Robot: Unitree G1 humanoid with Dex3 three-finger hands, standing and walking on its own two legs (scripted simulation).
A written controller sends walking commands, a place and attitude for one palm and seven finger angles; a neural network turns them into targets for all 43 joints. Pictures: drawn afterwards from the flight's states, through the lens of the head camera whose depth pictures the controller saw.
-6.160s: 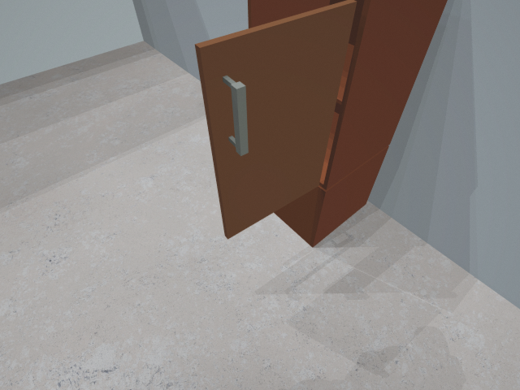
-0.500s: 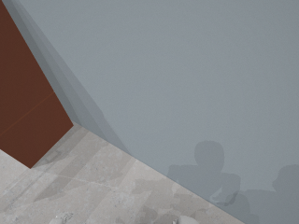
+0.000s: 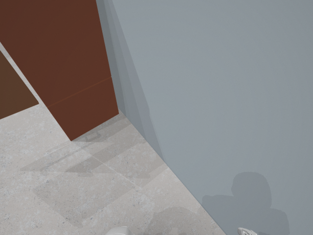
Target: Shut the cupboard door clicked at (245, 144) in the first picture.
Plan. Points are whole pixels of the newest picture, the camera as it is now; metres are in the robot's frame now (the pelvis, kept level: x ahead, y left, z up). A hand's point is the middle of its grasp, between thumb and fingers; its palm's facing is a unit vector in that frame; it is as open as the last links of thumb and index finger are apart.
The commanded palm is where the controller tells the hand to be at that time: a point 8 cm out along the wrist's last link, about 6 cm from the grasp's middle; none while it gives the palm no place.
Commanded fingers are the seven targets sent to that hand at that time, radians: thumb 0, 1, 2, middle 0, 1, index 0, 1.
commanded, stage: turn to face it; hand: left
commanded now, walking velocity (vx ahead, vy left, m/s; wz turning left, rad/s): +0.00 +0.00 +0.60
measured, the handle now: out of the picture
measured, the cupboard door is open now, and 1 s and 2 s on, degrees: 86 86 86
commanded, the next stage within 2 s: take the last steps up to it in 0.94 s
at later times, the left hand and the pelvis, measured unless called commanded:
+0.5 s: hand out of the picture +0.10 +0.20 -0.14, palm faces +0.26 -0.92 -0.28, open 7.4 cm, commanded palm none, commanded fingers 0.00 0.90 0.90 -0.20 -0.30 -0.20 -0.30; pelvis +0.03 -0.03 +0.00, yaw +16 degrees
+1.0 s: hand out of the picture -0.07 +0.19 -0.18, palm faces +0.56 -0.80 -0.23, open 7.4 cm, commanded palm none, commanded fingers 0.00 0.90 0.90 -0.20 -0.30 -0.20 -0.30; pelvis +0.03 +0.00 +0.00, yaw +31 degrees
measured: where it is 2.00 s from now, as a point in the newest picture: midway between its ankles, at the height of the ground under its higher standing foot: (109, 231)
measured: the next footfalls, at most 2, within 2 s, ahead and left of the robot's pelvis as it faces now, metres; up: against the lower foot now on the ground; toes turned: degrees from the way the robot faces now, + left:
left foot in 0.02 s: +0.05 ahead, +0.11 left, +0.00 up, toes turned +6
right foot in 0.48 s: +0.09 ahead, -0.13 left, +0.00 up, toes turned +14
